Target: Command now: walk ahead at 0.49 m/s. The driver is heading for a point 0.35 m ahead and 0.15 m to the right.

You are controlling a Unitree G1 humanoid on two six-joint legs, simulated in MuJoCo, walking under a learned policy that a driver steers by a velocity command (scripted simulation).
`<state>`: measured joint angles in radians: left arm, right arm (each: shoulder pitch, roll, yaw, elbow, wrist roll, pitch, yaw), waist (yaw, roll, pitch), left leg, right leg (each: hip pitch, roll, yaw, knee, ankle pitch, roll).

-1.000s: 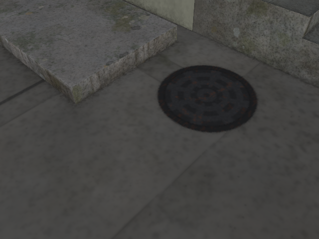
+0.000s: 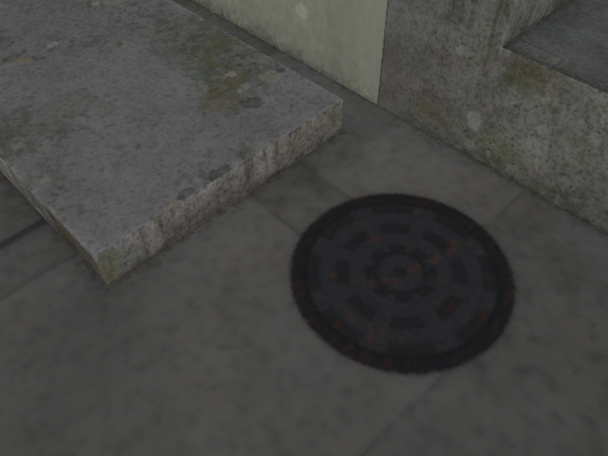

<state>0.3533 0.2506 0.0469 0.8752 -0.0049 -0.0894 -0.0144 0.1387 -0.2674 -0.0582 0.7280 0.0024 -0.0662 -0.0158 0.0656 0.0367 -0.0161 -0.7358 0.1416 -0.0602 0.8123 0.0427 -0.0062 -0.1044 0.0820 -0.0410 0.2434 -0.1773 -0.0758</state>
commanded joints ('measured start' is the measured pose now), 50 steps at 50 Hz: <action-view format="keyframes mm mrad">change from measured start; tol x32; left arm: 1 -3 175 36 -50 -11 -6 10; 50 -217 52 15 -92 14 76 31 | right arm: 1 -102 -35 1 -76 7 -19 14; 12 342 -233 -66 -12 -19 -44 25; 50 85 -145 -15 179 -22 80 -26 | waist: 1 7 -70 63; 12 -179 265 -435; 21 -44 31 43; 34 -60 -306 -304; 50 -41 55 38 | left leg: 1 29 -21 29 -141 78 -6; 8 211 -100 47 -333 -117 37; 12 1175 314 -642 -443 -251 305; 18 589 137 -98 -644 -147 189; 32 665 51 171 -281 336 91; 34 252 -130 158 250 -665 -38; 36 211 -90 -6 368 -735 -47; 50 431 -16 -24 -408 -467 70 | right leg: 1 -21 -274 149 -116 113 -138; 10 -56 -219 160 407 371 -49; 13 -698 -91 192 1087 -345 46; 31 -282 -99 32 264 184 9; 34 355 -450 439 300 1050 -263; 50 -275 -107 99 99 -283 42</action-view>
